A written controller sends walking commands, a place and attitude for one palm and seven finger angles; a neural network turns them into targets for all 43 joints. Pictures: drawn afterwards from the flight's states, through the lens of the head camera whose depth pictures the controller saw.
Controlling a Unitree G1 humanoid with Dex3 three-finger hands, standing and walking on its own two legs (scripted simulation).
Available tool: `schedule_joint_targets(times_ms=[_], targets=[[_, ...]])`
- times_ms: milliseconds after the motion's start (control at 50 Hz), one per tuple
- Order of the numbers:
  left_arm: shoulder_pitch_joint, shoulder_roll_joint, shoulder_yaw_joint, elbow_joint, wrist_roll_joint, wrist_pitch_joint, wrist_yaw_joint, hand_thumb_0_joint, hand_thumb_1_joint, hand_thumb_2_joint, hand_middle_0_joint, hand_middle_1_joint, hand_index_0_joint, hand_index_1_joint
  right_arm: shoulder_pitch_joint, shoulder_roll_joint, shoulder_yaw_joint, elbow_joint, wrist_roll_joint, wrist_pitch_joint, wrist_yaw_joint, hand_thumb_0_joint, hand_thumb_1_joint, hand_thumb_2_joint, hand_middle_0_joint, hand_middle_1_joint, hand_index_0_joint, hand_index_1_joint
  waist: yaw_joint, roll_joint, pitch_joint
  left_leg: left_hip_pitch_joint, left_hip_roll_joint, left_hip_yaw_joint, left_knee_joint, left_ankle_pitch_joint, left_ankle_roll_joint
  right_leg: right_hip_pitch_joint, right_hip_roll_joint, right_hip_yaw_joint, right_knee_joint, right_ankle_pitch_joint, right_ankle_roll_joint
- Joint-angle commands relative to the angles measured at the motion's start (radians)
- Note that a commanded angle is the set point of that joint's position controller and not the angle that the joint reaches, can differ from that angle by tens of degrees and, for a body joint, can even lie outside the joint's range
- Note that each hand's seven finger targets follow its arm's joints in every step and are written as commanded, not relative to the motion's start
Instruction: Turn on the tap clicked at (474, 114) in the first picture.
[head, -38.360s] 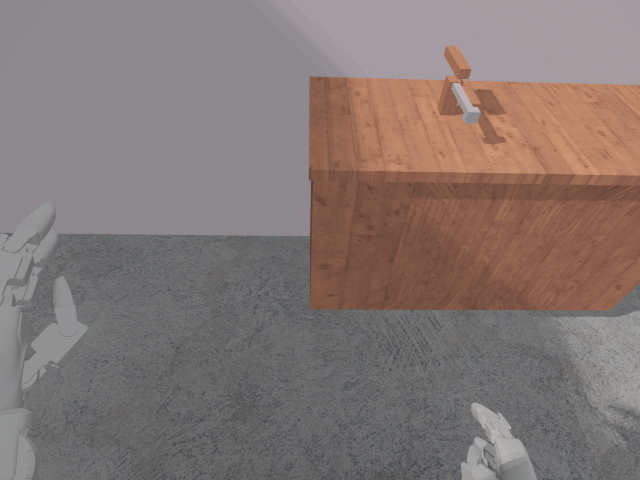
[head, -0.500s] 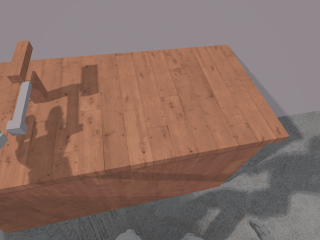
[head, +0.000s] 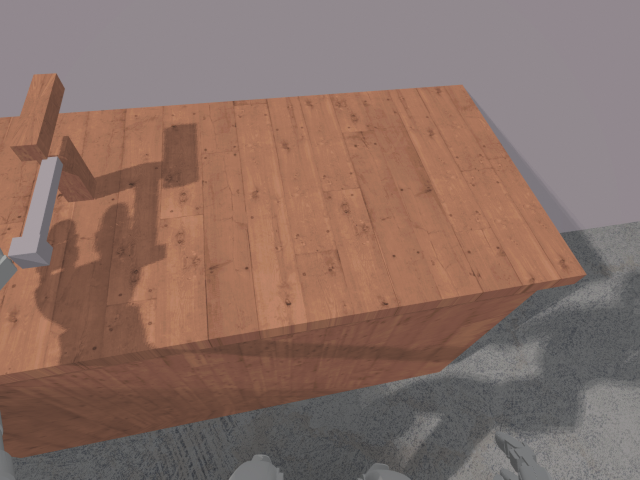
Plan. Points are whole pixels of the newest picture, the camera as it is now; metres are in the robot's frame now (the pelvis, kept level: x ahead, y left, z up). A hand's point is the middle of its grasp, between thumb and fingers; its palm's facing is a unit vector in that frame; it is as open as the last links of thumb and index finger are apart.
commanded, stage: push the lever round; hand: left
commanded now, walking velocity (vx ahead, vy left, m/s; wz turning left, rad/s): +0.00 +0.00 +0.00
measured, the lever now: (31, 251) +0.34 +0.35 +0.07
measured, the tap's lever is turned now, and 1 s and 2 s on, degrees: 0 11 36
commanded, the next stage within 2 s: none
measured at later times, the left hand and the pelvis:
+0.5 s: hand (25, 279) +0.31 +0.34 +0.07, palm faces +0.48 -0.87 -0.10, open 7.8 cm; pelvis +0.00 -0.01 +0.00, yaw +0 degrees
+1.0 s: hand (56, 272) +0.32 +0.31 +0.07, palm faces +0.54 -0.84 -0.08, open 7.7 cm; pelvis +0.00 -0.01 +0.00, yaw +0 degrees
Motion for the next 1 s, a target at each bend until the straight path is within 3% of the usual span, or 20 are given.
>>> schedule_joint_targets(times_ms=[0,20,40,100,120,220,240,280,400,420,480,520,580,680,700,820,860,920,960,980], targets=[[-0.101,0.295,0.048,-0.176,-0.039,-0.018,-0.02,0.0,0.9,0.9,-0.15,-0.15,-0.15,-0.15,0.054,-0.18,-0.063,-0.113,0.014,-0.033,-0.006,0.0,-0.9,-0.9,0.2,0.3,0.2,0.3,0.032,0.118,-0.301,0.193,-0.005,-0.026,-0.141,0.432,-0.013,0.178,0.017,0.033,-0.069,0.275,-0.012],[-0.065,0.306,0.076,-0.144,-0.041,-0.009,-0.017,0.0,0.9,0.9,-0.15,-0.15,-0.15,-0.15,0.058,-0.182,-0.065,-0.109,0.017,-0.031,-0.006,0.0,-0.9,-0.9,0.2,0.3,0.2,0.3,0.042,0.107,-0.277,0.176,-0.004,-0.028,-0.142,0.433,-0.012,0.183,0.018,0.035,-0.074,0.276,-0.013],[-0.081,0.28,0.047,-0.145,-0.046,-0.004,-0.02,0.0,0.9,0.9,-0.15,-0.15,-0.15,-0.15,0.056,-0.183,-0.064,-0.114,0.019,-0.03,-0.004,0.0,-0.9,-0.9,0.2,0.3,0.2,0.3,0.029,0.081,-0.254,0.161,-0.005,-0.024,-0.146,0.401,-0.008,0.171,0.018,0.032,-0.076,0.268,-0.01],[-0.062,0.277,0.061,-0.176,-0.054,-0.016,-0.011,0.0,0.9,0.9,-0.15,-0.15,-0.15,-0.15,0.055,-0.188,-0.072,-0.125,0.016,-0.032,0.001,0.0,-0.9,-0.9,0.2,0.3,0.2,0.3,0.036,0.048,-0.259,0.149,-0.009,-0.021,-0.146,0.384,-0.001,0.186,0.018,0.034,-0.078,0.272,-0.01],[-0.054,0.307,0.09,-0.199,-0.042,-0.032,0.006,0.0,0.9,0.9,-0.15,-0.15,-0.15,-0.15,0.054,-0.185,-0.073,-0.117,0.016,-0.031,0.002,0.0,-0.9,-0.9,0.2,0.3,0.2,0.3,0.049,0.093,-0.266,0.158,-0.006,-0.021,-0.143,0.402,-0.003,0.192,0.016,0.039,-0.072,0.275,-0.013],[-0.103,0.287,0.07,-0.332,-0.022,-0.116,0.052,0.0,0.9,0.9,-0.15,-0.15,-0.15,-0.15,0.046,-0.173,-0.078,-0.103,0.003,-0.037,0.007,0.0,-0.9,-0.9,0.2,0.3,0.2,0.3,0.032,0.15,-0.313,0.215,-0.003,-0.022,-0.135,0.417,-0.004,0.187,0.018,0.05,-0.062,0.268,-0.015],[-0.135,0.269,0.048,-0.344,-0.021,-0.126,0.052,0.0,0.9,0.9,-0.15,-0.15,-0.15,-0.15,0.045,-0.171,-0.077,-0.098,0.002,-0.038,0.006,0.0,-0.9,-0.9,0.2,0.3,0.2,0.3,0.016,0.148,-0.314,0.224,-0.003,-0.023,-0.135,0.404,-0.005,0.175,0.018,0.048,-0.061,0.259,-0.015],[-0.166,0.248,0.023,-0.32,-0.026,-0.126,0.045,0.0,0.9,0.9,-0.15,-0.15,-0.15,-0.15,0.033,-0.17,-0.072,-0.087,0.004,-0.041,-0.001,0.0,-0.9,-0.9,0.2,0.3,0.2,0.3,0.003,0.133,-0.281,0.2,-0.007,-0.021,-0.141,0.335,-0.001,0.161,0.017,0.05,-0.068,0.221,-0.014],[-0.176,0.266,0.017,-0.261,-0.028,-0.063,0.024,0.0,0.9,0.9,-0.15,-0.15,-0.15,-0.15,0.014,-0.169,-0.063,-0.09,0.017,-0.039,-0.021,0.0,-0.9,-0.9,0.2,0.3,0.2,0.3,0.011,0.12,-0.257,0.161,-0.014,-0.019,-0.166,0.254,0.008,0.19,0.008,0.056,-0.094,0.18,-0.014],[-0.158,0.269,0.024,-0.262,-0.021,-0.056,0.032,0.0,0.9,0.9,-0.15,-0.15,-0.15,-0.15,0.011,-0.167,-0.063,-0.09,0.017,-0.038,-0.022,0.0,-0.9,-0.9,0.2,0.3,0.2,0.3,0.024,0.158,-0.257,0.168,-0.014,-0.018,-0.167,0.258,0.008,0.192,0.006,0.059,-0.097,0.18,-0.015],[-0.185,0.268,0.017,-0.23,-0.024,-0.041,0.041,0.0,0.9,0.9,-0.15,-0.15,-0.15,-0.15,0.014,-0.169,-0.06,-0.096,0.016,-0.035,-0.021,0.0,-0.9,-0.9,0.2,0.3,0.2,0.3,0.006,0.078,-0.245,0.134,-0.014,-0.012,-0.16,0.238,0.014,0.195,0.007,0.062,-0.101,0.181,-0.006],[-0.21,0.268,0.02,-0.223,-0.017,-0.054,0.055,0.0,0.9,0.9,-0.15,-0.15,-0.15,-0.15,0.011,-0.165,-0.057,-0.089,0.017,-0.033,-0.02,0.0,-0.9,-0.9,0.2,0.3,0.2,0.3,0.007,0.101,-0.222,0.133,-0.012,-0.015,-0.161,0.217,0.013,0.179,0.008,0.064,-0.104,0.157,-0.009],[-0.198,0.209,-0.033,-0.242,-0.016,-0.072,0.058,0.0,0.9,0.9,-0.15,-0.15,-0.15,-0.15,0.009,-0.165,-0.059,-0.102,0.013,-0.038,-0.011,0.0,-0.9,-0.9,0.2,0.3,0.2,0.3,0.006,0.11,-0.258,0.155,-0.015,-0.013,-0.155,0.233,0.012,0.18,0.009,0.063,-0.094,0.172,-0.011],[-0.196,0.232,-0.003,-0.225,-0.018,-0.073,0.074,0.0,0.9,0.9,-0.15,-0.15,-0.15,-0.15,0.013,-0.167,-0.064,-0.099,0.013,-0.031,-0.009,0.0,-0.9,-0.9,0.2,0.3,0.2,0.3,0.017,0.068,-0.286,0.134,-0.016,-0.011,-0.148,0.243,0.013,0.213,0.007,0.067,-0.088,0.195,-0.009],[-0.204,0.201,-0.031,-0.232,-0.022,-0.068,0.077,0.0,0.9,0.9,-0.15,-0.15,-0.15,-0.15,0.008,-0.167,-0.062,-0.102,0.015,-0.03,-0.008,0.0,-0.9,-0.9,0.2,0.3,0.2,0.3,0.007,0.068,-0.277,0.134,-0.018,-0.009,-0.149,0.233,0.014,0.202,0.006,0.067,-0.092,0.187,-0.006],[-0.183,0.2,-0.016,-0.296,0.009,-0.065,0.157,0.0,0.9,0.9,-0.15,-0.15,-0.15,-0.15,0.004,-0.158,-0.065,-0.094,0.008,-0.024,-0.004,0.0,-0.9,-0.9,0.2,0.3,0.2,0.3,0.024,0.12,-0.287,0.166,-0.012,-0.014,-0.156,0.273,0.009,0.214,0.005,0.065,-0.09,0.214,-0.011],[-0.145,0.157,-0.042,-0.306,0.01,-0.066,0.18,0.0,0.9,0.9,-0.15,-0.15,-0.15,-0.15,0.005,-0.156,-0.068,-0.098,0.005,-0.023,0.003,0.0,-0.9,-0.9,0.2,0.3,0.2,0.3,0.022,0.091,-0.292,0.172,-0.012,-0.017,-0.161,0.29,0.006,0.22,0.009,0.058,-0.087,0.229,-0.011],[-0.173,0.114,-0.075,-0.343,0.021,-0.075,0.217,0.0,0.9,0.9,-0.15,-0.15,-0.15,-0.15,-0.007,-0.151,-0.067,-0.089,0.003,-0.024,0.003,0.0,-0.9,-0.9,0.2,0.3,0.2,0.3,0.014,0.124,-0.27,0.179,-0.011,-0.018,-0.162,0.275,0.002,0.2,0.007,0.059,-0.091,0.21,-0.012],[-0.174,0.078,-0.103,-0.331,0.022,-0.072,0.239,0.0,0.9,0.9,-0.15,-0.15,-0.15,-0.15,-0.011,-0.15,-0.067,-0.09,0.001,-0.023,0.006,0.0,-0.9,-0.9,0.2,0.3,0.2,0.3,0.004,0.097,-0.255,0.172,-0.012,-0.018,-0.166,0.255,0.002,0.19,0.008,0.055,-0.095,0.196,-0.012],[-0.174,0.099,-0.08,-0.319,0.023,-0.071,0.251,0.0,0.9,0.9,-0.15,-0.15,-0.15,-0.15,-0.011,-0.154,-0.068,-0.086,0.0,-0.022,0.004,0.0,-0.9,-0.9,0.2,0.3,0.2,0.3,0.008,0.068,-0.257,0.16,-0.011,-0.02,-0.167,0.251,0.003,0.197,0.008,0.056,-0.095,0.195,-0.012]])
